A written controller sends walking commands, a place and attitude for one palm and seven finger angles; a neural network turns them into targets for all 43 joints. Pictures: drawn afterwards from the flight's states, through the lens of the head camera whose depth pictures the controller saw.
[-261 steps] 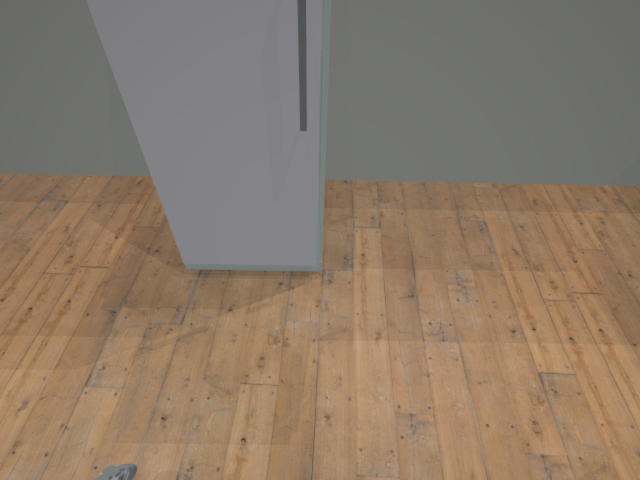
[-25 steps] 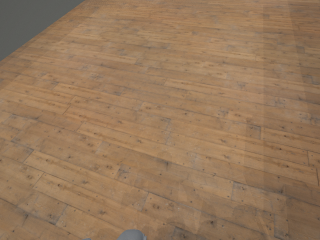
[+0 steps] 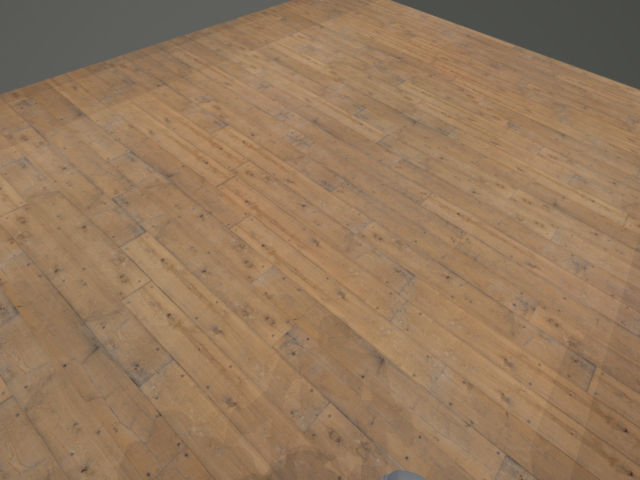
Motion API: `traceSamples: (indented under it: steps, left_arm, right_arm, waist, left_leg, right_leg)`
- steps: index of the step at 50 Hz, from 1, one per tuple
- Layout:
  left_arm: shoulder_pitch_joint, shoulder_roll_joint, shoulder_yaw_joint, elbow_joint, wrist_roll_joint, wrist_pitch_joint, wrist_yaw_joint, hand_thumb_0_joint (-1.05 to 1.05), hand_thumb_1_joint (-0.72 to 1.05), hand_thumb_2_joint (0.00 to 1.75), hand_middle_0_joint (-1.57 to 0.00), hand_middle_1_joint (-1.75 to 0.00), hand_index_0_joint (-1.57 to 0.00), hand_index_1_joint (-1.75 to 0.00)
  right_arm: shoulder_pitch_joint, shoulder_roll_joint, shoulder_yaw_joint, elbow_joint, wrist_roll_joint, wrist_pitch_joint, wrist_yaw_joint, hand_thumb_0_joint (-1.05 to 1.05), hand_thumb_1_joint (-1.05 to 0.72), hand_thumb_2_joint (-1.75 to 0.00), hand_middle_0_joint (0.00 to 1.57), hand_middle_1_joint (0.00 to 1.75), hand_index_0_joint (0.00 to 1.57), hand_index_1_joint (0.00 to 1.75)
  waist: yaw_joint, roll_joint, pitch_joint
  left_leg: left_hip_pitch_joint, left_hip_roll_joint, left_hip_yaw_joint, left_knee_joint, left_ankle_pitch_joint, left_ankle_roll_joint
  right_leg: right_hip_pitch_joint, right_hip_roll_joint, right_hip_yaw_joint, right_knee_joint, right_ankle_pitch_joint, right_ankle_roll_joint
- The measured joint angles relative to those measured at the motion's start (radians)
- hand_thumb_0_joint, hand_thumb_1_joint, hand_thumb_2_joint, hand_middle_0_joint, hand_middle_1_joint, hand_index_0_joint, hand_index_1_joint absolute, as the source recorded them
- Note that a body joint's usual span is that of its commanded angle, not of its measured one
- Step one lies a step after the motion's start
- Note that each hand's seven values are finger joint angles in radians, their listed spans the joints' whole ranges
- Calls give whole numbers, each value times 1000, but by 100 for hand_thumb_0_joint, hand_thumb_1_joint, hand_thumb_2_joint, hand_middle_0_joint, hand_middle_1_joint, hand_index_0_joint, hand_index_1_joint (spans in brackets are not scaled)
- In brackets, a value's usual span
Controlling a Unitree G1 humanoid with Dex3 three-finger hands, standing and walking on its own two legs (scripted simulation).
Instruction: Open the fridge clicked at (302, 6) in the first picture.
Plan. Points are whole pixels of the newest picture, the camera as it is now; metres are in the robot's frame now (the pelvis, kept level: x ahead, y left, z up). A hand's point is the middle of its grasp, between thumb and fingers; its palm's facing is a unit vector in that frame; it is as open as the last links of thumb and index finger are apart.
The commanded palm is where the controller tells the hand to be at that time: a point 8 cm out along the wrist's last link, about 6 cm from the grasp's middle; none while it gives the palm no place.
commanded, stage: walk to a spot facing it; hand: right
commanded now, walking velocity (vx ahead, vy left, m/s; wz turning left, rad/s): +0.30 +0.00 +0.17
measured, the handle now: out of the picture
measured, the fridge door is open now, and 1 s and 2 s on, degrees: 0 0 0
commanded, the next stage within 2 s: turn to face it in 0.18 s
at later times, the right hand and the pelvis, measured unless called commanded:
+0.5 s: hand out of the picture +0.12 -0.25 -0.20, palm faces +0.01 +0.99 -0.14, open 7.4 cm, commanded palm none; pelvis +0.16 -0.08 -0.02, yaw +4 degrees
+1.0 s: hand (522, 410) +0.29 -0.33 -0.17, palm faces +0.23 +0.95 -0.20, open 7.4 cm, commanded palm none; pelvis +0.21 -0.11 +0.00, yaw -13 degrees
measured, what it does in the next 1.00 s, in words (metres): walks ahead: right foot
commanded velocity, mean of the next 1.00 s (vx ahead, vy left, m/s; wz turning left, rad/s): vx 0.06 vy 0.00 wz -0.40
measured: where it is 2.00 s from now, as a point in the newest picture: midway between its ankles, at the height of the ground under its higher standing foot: outside the picture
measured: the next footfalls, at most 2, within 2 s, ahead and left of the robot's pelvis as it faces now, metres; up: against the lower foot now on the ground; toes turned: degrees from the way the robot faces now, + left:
right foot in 0.38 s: +0.26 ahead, -0.13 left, +0.00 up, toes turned -2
left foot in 1.50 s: +0.33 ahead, +0.08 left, +0.00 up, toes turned -35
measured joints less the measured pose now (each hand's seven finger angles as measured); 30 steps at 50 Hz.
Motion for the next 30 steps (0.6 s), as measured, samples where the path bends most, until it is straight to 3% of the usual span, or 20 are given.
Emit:
traceSamples:
  steps: [5,11,16,18,19,21,23,24,26,30]
  left_arm:
    - [-40,-2,-3,-7,-2,-9,1,1,91,90,-20,-30,-20,-30]
    - [-91,-19,-13,-1,-8,-8,-2,1,91,90,-19,-30,-20,-30]
    - [-143,-54,-30,-11,-17,-24,-5,1,91,90,-19,-30,-20,-30]
    - [-154,-70,-42,-18,-20,-47,0,1,91,90,-20,-30,-20,-30]
    - [-154,-79,-47,-19,-18,-62,5,1,91,90,-20,-30,-20,-30]
    - [-150,-95,-60,-16,-18,-78,12,1,91,90,-20,-30,-20,-30]
    - [-130,-106,-70,0,-22,-73,19,1,91,90,-20,-30,-20,-30]
    - [-114,-110,-71,7,-23,-69,23,0,91,90,-20,-30,-20,-30]
    - [-83,-116,-60,22,-30,-66,36,0,92,90,-20,-30,-20,-30]
    - [-40,-84,-41,39,-28,-52,40,-2,95,90,-20,-30,-20,-30]
  right_arm:
    - [76,27,11,45,-5,-19,-1,0,-91,-90,20,30,20,30]
    - [168,52,21,106,-13,-29,-18,0,-91,-90,20,30,20,30]
    - [221,53,22,158,-18,-21,-32,0,-91,-90,20,30,20,30]
    - [233,46,21,180,-14,-18,-36,0,-91,-90,20,30,20,30]
    - [231,41,20,192,-9,-14,-37,0,-91,-90,20,30,20,30]
    - [204,28,18,204,3,-2,-42,0,-91,-90,20,30,20,30]
    - [171,20,17,200,1,10,-47,1,-91,-90,20,30,20,30]
    - [147,15,14,194,-2,16,-46,1,-91,-90,20,30,20,30]
    - [89,7,7,168,-8,25,-40,1,-91,-90,20,30,20,30]
    - [-17,-4,-12,96,-12,33,-36,0,-91,-90,20,30,20,30]
  waist:
    - [-19,-2,-4]
    - [-56,1,-3]
    - [-85,29,14]
    - [-78,46,23]
    - [-68,58,30]
    - [-69,83,48]
    - [-68,87,47]
    - [-62,85,44]
    - [-51,79,44]
    - [-32,72,39]
  left_leg:
    - [65,-22,-26,-59,-3,1]
    - [139,-41,-50,-90,-44,-10]
    - [195,-33,-82,-79,-108,-39]
    - [199,-23,-85,-16,-162,-54]
    - [179,-15,-79,68,-195,-60]
    - [64,2,-63,372,-232,-66]
    - [-47,13,-41,602,-253,-75]
    - [-95,24,-22,665,-239,-82]
    - [-180,53,2,710,-192,-98]
    - [-310,90,-11,704,-92,-125]
  right_leg:
    - [-52,7,20,-44,50,8]
    - [-61,31,-7,-142,52,-7]
    - [12,67,-41,-334,8,-42]
    - [82,97,-53,-461,65,-64]
    - [109,112,-59,-487,102,-94]
    - [125,130,-80,-443,35,-163]
    - [166,141,-92,-461,-7,-196]
    - [186,149,-88,-490,0,-195]
    - [219,170,-72,-556,29,-205]
    - [254,206,-37,-659,81,-229]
